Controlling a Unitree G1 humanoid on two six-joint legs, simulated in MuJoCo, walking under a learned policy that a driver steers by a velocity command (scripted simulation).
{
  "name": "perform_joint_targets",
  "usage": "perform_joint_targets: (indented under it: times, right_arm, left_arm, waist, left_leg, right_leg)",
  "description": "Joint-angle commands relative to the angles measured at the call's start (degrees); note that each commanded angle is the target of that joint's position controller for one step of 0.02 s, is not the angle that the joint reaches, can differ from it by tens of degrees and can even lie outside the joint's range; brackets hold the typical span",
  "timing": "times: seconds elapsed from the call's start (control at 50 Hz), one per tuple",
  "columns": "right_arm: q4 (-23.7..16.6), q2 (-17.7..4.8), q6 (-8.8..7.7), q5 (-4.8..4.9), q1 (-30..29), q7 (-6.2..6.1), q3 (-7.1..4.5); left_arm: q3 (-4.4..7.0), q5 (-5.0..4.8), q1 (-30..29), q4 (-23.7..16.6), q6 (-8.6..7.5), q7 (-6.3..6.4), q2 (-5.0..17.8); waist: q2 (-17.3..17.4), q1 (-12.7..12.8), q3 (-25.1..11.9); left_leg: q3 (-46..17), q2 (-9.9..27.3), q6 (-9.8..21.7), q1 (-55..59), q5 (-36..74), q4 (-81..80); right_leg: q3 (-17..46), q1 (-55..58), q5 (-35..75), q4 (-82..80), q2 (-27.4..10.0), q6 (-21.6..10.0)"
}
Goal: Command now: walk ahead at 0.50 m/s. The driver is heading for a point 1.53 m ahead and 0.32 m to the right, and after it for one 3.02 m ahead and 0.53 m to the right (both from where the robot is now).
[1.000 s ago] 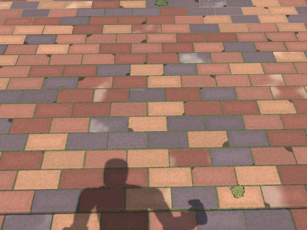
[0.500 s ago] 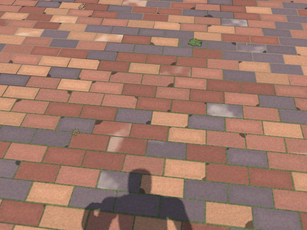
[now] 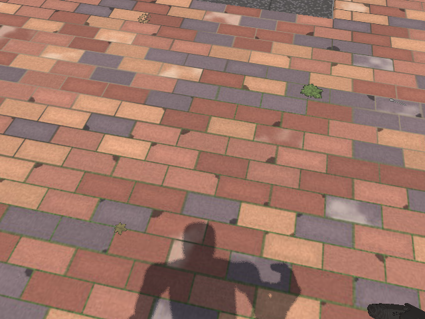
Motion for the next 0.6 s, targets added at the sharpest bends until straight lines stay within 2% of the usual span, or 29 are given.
perform_joint_targets:
  times: [0.02, 0.04, 0.06, 0.12, 0.18, 0.26, 0.34, 0.38, 0.42, 0.44, 0.46, 0.48, 0.5, 0.52, 0.54, 0.56, 0.58, 0.6]
  right_arm:
    - [0.25, -8.21, 0.14, 0.05, 11.95, -0.27, -2.49]
    - [0.10, -6.88, 0.09, -0.32, 9.47, -0.04, -2.13]
    - [0.14, -6.24, -0.15, -0.75, 8.32, 0.03, -1.90]
    - [1.70, -6.99, -1.17, -0.28, 8.67, -0.03, -2.24]
    - [3.58, -8.22, -0.96, -0.24, 10.98, -0.83, -2.55]
    - [5.65, -9.32, -0.29, 0.24, 14.23, -1.46, -2.59]
    - [8.35, -10.22, 0.69, 0.62, 18.36, -1.69, -2.72]
    - [9.28, -10.36, 1.42, 0.62, 18.42, -2.00, -2.79]
    - [9.61, -11.03, 2.13, 0.43, 17.33, -2.46, -2.94]
    - [9.31, -11.26, 2.41, 0.55, 15.67, -2.71, -2.90]
    - [8.83, -10.15, 2.39, 0.19, 15.79, -2.89, -2.38]
    - [7.09, -6.53, 1.74, -1.51, 17.90, -2.89, -1.00]
    - [9.67, -1.92, 1.09, -0.92, 27.42, -2.17, 0.48]
    - [11.06, -8.73, 1.03, 0.37, 24.83, -1.96, -1.20]
    - [9.22, -9.56, 1.33, 1.47, 18.83, -2.03, -1.59]
    - [8.64, -8.56, 1.91, 0.88, 15.40, -2.53, -1.42]
    - [8.59, -8.03, 2.91, 0.16, 14.22, -3.04, -1.67]
    - [8.93, -6.67, 3.99, -0.04, 15.54, -3.32, -1.55]
  left_arm:
    - [1.29, -0.45, -4.57, -6.35, -2.43, -0.14, 7.25]
    - [1.49, 0.46, -5.52, -6.50, -2.14, -0.02, 6.72]
    - [1.53, 0.55, -4.24, -6.29, -1.61, -0.11, 5.96]
    - [1.27, 0.76, -3.81, -6.08, -0.12, 0.23, 3.81]
    - [1.07, 1.24, -9.50, -7.87, -0.01, 0.36, 3.05]
    - [0.42, 0.92, -17.06, -9.67, -0.77, -0.47, 1.49]
    - [0.18, 0.33, -23.67, -12.19, -1.38, -1.70, 1.62]
    - [0.27, 0.48, -24.72, -13.11, -1.76, -2.41, 2.09]
    - [0.90, 1.21, -20.96, -12.31, -2.19, -2.75, 3.52]
    - [1.69, 1.73, -15.10, -10.49, -2.44, -2.57, 4.88]
    - [2.73, 2.31, -8.23, -8.44, -2.63, -2.13, 7.77]
    - [3.44, 3.69, -0.82, -7.53, -2.45, -1.51, 12.31]
    - [3.05, 3.09, 0.52, -6.66, -1.73, -1.61, 11.78]
    - [2.45, 1.72, 0.53, -6.95, -0.86, -1.64, 8.27]
    - [1.83, 1.18, -4.77, -7.39, -0.55, -1.45, 6.80]
    - [1.24, 1.26, -9.00, -7.59, -0.42, -1.32, 5.04]
    - [0.66, 1.50, -12.14, -7.73, -0.34, -1.32, 3.23]
    - [0.46, 2.33, -14.05, -7.45, -0.38, -1.41, 2.65]
  waist:
    - [4.28, -6.43, -6.95]
    - [3.60, -4.88, -4.14]
    - [5.19, -3.13, -3.84]
    - [5.04, -1.65, -2.64]
    - [3.61, -2.85, -0.62]
    - [3.71, -5.70, 0.97]
    - [3.77, -8.05, 2.76]
    - [4.25, -7.45, 3.28]
    - [5.97, -5.02, 0.16]
    - [6.14, -1.63, -3.57]
    - [4.44, 1.11, -9.08]
    - [-4.47, 1.90, -18.72]
    - [-15.79, -0.55, -27.71]
    - [-8.20, 1.93, -27.19]
    - [-6.25, 0.70, -17.49]
    - [-2.30, -0.91, -12.14]
    - [-1.61, -2.74, -8.74]
    - [-3.40, -4.79, -7.94]
  left_leg:
    - [-26.83, 17.68, 10.67, 30.13, -3.46, -16.13]
    - [-22.81, 15.62, 10.37, 24.44, 1.54, -17.93]
    - [-20.26, 14.43, 10.23, 20.83, 4.61, -19.54]
    - [-14.81, 13.21, 11.20, 16.47, 10.48, -22.89]
    - [-11.21, 12.59, 10.82, 17.40, 14.06, -24.15]
    - [-6.92, 10.83, 8.60, 18.76, 12.79, -24.46]
    - [-7.41, 13.27, 8.38, 24.70, 11.67, -22.34]
    - [-7.61, 14.39, 7.40, 27.91, 17.15, -19.10]
    - [-7.09, 13.78, 5.34, 29.66, 30.17, -12.98]
    - [-5.70, 11.70, 3.74, 29.00, 38.57, -6.53]
    - [-3.66, 8.23, 1.32, 24.83, 37.05, 2.91]
    - [-1.59, 3.05, -2.10, 9.27, 14.96, 21.51]
    - [-5.99, -4.15, -4.84, -5.35, -30.50, 38.23]
    - [-11.80, -1.87, -4.77, -6.72, -30.07, 42.45]
    - [-8.93, 0.96, -4.83, -10.62, -26.81, 41.43]
    - [-6.91, 3.47, -5.35, -10.07, -22.71, 37.81]
    - [-6.51, 5.21, -5.76, -6.91, -19.79, 33.85]
    - [-6.48, 6.15, -6.11, -0.84, -17.06, 30.53]
  right_leg:
    - [1.80, -30.27, 6.45, 14.97, -5.27, -0.82]
    - [1.52, -28.28, 9.53, 11.85, -6.69, -0.28]
    - [1.83, -25.01, 11.62, 10.40, -7.83, 0.13]
    - [1.01, -23.59, 15.18, 6.41, -8.27, 1.67]
    - [0.80, -27.40, 23.22, -2.04, -8.49, 2.79]
    - [-1.02, -25.19, 33.45, -15.71, -6.60, 2.34]
    - [-1.86, -25.85, 32.62, -22.51, -4.96, 1.32]
    - [-1.84, -25.58, 29.10, -25.22, -4.14, -0.06]
    - [-3.23, -18.53, 26.81, -27.30, -1.72, -1.72]
    - [-4.92, -9.97, 29.82, -29.48, 0.35, -3.02]
    - [-3.92, 2.34, 41.82, -29.75, -1.52, -4.93]
    - [9.62, 23.37, 64.55, -23.98, -14.64, -10.50]
    - [27.29, 37.04, 72.42, -25.38, -26.17, -20.02]
    - [25.48, 32.38, 64.11, -27.87, -23.04, -18.21]
    - [17.81, 24.42, 60.26, -29.82, -20.53, -15.75]
    - [13.90, 16.13, 57.50, -32.24, -17.75, -14.15]
    - [10.75, 8.53, 54.87, -34.61, -15.83, -13.14]
    - [8.24, 1.83, 53.30, -36.83, -14.39, -12.41]
Keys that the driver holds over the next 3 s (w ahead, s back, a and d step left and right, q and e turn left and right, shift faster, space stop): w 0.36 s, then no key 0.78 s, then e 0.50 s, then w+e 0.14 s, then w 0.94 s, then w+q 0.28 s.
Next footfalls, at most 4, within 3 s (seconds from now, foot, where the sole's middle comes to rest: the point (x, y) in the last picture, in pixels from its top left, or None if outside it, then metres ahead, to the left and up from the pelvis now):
0.46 right None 0.42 -0.14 -0.76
0.84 left None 0.42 0.11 -0.76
2.14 left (225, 269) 0.62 0.01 -0.76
2.62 right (324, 215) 0.84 -0.34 -0.76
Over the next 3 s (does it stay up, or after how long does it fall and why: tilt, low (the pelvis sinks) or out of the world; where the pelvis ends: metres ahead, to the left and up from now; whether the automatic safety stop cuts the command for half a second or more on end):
stays up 0.90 -0.26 0.02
